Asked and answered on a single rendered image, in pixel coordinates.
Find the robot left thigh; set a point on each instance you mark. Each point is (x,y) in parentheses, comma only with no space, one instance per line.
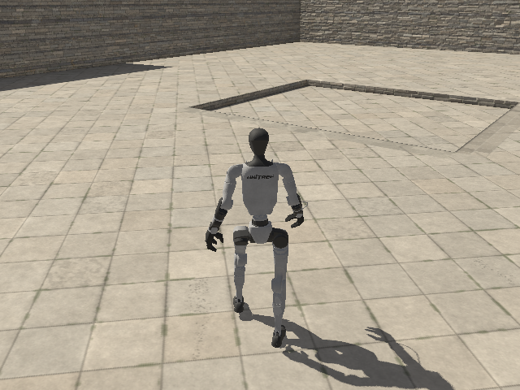
(240,239)

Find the robot right upper arm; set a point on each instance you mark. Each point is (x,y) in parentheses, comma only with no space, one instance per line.
(289,183)

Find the left robot forearm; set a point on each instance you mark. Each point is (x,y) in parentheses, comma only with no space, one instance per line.
(218,218)

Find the robot left upper arm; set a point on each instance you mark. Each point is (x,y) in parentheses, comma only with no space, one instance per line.
(229,185)

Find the robot torso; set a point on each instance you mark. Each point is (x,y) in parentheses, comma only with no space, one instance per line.
(259,193)

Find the right robot hand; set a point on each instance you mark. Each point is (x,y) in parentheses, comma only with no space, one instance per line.
(297,223)

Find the right robot forearm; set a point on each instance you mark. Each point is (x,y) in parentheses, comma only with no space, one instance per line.
(297,209)

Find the left robot hand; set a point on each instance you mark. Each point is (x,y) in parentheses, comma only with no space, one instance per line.
(210,239)

